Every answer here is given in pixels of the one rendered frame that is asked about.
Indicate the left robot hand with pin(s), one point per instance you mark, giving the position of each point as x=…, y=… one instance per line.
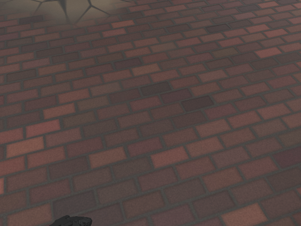
x=72, y=221

